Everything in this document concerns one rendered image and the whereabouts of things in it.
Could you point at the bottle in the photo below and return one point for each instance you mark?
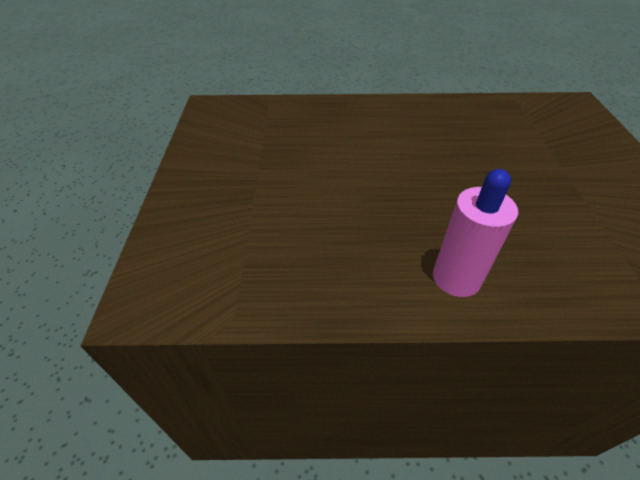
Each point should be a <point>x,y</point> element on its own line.
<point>480,223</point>

